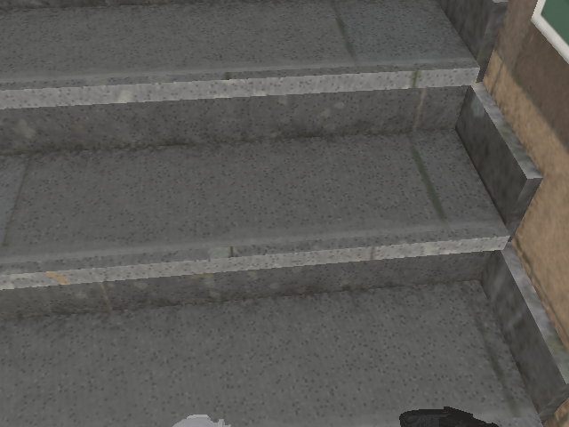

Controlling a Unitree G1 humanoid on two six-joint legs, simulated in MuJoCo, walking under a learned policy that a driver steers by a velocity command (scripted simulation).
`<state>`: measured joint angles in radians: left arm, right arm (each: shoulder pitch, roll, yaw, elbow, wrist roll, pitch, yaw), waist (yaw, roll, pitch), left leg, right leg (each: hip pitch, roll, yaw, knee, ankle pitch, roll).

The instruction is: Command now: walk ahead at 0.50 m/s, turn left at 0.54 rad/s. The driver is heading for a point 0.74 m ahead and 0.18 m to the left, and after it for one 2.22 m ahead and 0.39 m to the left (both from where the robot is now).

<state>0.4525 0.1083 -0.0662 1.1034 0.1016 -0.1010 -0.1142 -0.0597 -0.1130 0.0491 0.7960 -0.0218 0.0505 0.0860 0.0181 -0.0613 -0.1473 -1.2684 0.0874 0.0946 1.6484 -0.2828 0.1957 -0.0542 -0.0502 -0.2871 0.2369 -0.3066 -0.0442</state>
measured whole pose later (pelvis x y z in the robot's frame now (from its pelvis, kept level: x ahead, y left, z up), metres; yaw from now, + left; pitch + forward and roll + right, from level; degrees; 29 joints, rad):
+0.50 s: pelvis +0.28 +0.02 +0.17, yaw +18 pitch +7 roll -2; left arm -0.06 0.13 -0.09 0.70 0.02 -0.04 -0.06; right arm 0.51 -0.17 0.01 1.11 -0.04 -0.09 0.11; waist -0.05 0.05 -0.17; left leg -0.16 -0.03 -0.21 0.39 -0.33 0.06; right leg -1.15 -0.03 -0.04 1.47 -0.44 -0.05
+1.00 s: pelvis +0.53 +0.09 +0.33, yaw +34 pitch +5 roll +0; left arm 0.61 0.06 -0.08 1.15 0.16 -0.11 -0.07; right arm -0.06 -0.11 0.06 0.77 -0.02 0.01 0.09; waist 0.09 0.01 -0.11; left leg -1.49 0.10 0.00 1.89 -0.04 0.26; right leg 0.02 -0.06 -0.28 0.28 -0.37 0.00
